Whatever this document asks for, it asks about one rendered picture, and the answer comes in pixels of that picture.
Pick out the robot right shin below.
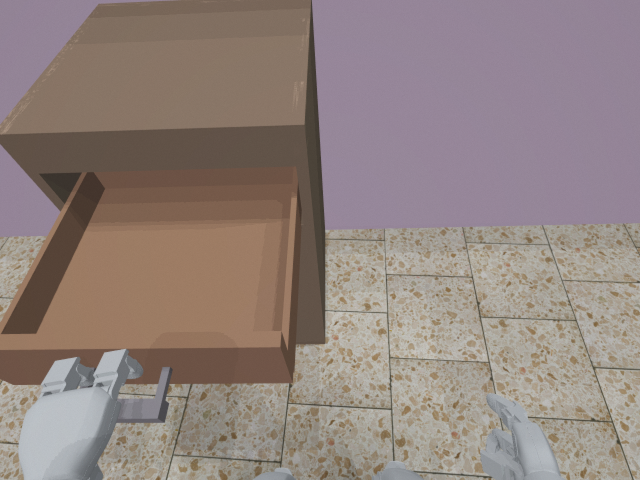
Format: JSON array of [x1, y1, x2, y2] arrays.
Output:
[[383, 461, 406, 471]]

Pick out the handle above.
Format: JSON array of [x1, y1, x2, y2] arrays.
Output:
[[80, 367, 173, 423]]

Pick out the left robot hand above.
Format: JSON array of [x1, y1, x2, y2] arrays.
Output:
[[18, 349, 144, 480]]

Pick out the cabinet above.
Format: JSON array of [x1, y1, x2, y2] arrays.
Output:
[[0, 0, 325, 344]]

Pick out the right robot hand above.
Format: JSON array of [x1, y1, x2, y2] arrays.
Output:
[[480, 393, 561, 480]]

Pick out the drawer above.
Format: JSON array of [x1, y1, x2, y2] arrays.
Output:
[[0, 167, 302, 385]]

